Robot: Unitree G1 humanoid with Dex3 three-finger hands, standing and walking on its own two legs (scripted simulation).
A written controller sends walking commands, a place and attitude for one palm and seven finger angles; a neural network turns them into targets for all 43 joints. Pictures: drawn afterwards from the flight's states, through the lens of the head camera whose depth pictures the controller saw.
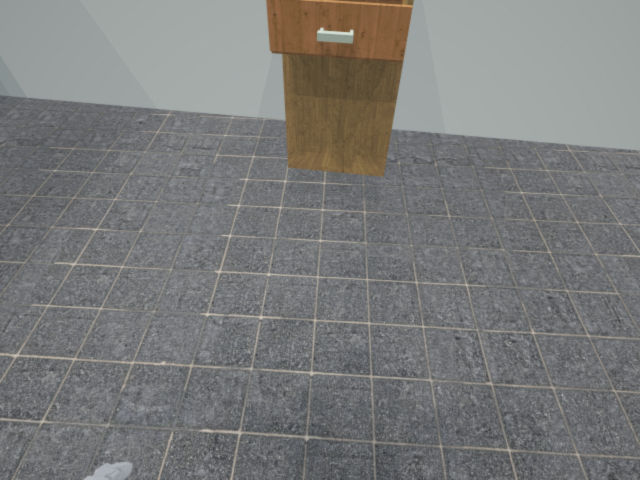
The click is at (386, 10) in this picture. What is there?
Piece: drawer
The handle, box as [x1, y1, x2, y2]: [317, 28, 353, 43]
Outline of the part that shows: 317,32 317,40 352,43 353,30 350,30 349,32 324,31 323,28 320,28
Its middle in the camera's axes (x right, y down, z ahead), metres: +0.05 -0.65 +1.23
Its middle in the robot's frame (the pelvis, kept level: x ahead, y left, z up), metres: +1.36 +0.02 +0.02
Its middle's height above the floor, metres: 0.79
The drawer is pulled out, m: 0.30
